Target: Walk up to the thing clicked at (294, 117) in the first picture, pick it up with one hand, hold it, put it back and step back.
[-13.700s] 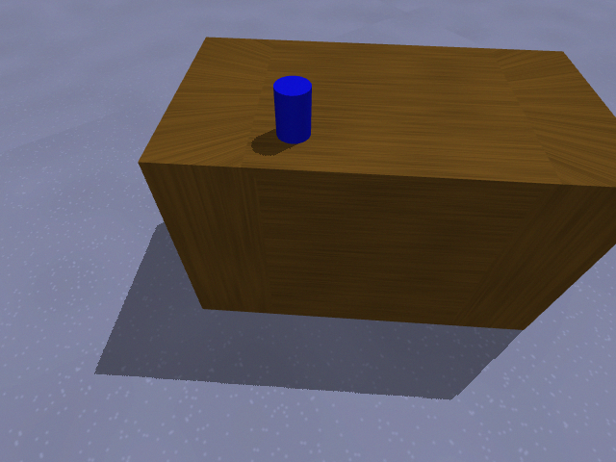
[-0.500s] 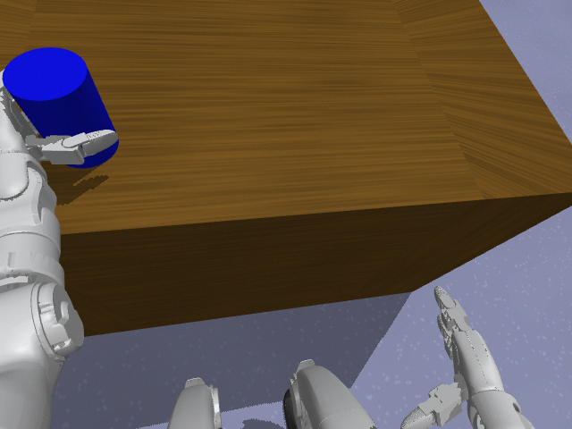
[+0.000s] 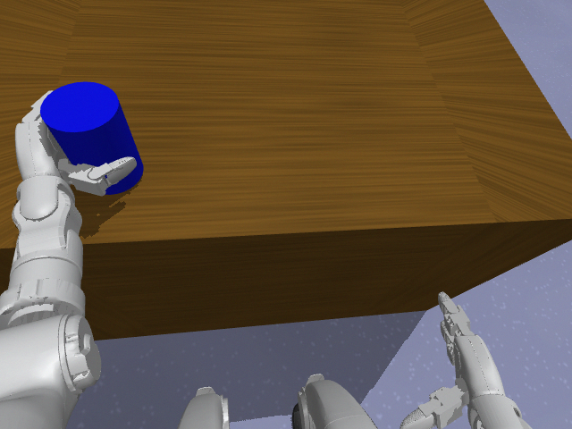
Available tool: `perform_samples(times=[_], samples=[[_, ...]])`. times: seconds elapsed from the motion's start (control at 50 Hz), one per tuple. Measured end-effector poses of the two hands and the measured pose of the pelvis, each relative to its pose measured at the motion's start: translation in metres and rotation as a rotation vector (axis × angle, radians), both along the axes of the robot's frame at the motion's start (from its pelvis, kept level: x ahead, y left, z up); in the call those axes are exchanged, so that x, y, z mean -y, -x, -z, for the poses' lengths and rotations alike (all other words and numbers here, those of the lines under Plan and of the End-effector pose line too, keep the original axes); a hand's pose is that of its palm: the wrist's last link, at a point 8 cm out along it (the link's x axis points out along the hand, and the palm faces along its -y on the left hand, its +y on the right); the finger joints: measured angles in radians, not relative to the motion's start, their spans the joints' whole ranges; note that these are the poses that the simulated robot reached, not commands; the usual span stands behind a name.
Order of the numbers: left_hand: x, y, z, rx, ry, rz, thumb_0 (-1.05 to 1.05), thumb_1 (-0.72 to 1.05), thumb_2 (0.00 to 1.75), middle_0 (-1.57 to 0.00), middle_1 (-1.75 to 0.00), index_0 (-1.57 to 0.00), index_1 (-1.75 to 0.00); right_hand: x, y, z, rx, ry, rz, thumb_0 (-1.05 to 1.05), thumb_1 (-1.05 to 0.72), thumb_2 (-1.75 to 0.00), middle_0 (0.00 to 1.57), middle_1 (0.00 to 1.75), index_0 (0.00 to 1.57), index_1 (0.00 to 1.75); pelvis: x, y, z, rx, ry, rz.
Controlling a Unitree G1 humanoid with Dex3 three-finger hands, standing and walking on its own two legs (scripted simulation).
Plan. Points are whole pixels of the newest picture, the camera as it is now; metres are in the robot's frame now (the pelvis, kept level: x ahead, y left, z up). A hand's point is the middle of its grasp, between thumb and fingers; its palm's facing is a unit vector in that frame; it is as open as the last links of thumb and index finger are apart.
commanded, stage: settle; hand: left
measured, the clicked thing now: (98, 142) +0.49 +0.21 +0.06
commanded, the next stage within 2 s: lift in 0.62 s
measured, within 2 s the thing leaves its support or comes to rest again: neither
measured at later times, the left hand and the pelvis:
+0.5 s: hand (82, 129) +0.48 +0.21 +0.10, palm faces +0.21 -0.98 -0.02, open 11.5 cm; pelvis -0.01 +0.00 +0.01, yaw +0 degrees
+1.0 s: hand (75, 115) +0.46 +0.20 +0.14, palm faces +0.20 -0.98 -0.01, open 11.5 cm; pelvis -0.01 +0.00 +0.02, yaw +0 degrees
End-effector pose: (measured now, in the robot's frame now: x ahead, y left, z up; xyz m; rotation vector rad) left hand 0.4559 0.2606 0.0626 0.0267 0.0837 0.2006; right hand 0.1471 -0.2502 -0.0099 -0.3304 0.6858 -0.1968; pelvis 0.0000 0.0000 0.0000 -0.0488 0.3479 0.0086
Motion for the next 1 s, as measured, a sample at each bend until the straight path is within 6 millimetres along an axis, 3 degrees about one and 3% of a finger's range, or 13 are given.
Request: perform_samples(times=[0.32,0.66,1.0], samples=[[0.002,0.001,-0.037,0.018,0.013,-0.003,-0.01,-0.61,1.13,-0.62,-1.01,-0.64,-1.04,0.002,0.004,-0.005,0.010,-0.021,0.032,-0.01,0.51,-0.06,0.06,0.05,0.06,0.05,-0.001,0.002,-0.011,0.046,-0.008,0.002],[0.005,0.016,-0.045,0.011,0.012,-0.002,-0.01,-0.61,1.14,-0.61,-1.02,-0.63,-1.05,-0.001,0.015,-0.004,0.017,-0.037,0.033,-0.01,0.52,-0.06,0.06,0.05,0.06,0.05,-0.001,0.011,-0.016,0.070,-0.011,0.004],[0.010,0.023,-0.077,0.044,0.013,0.000,-0.01,-0.61,1.14,-0.61,-1.03,-0.63,-1.05,0.009,0.014,-0.011,0.052,-0.038,0.083,-0.01,0.52,-0.06,0.06,0.05,0.06,0.05,-0.003,0.006,-0.024,0.109,-0.016,0.007]])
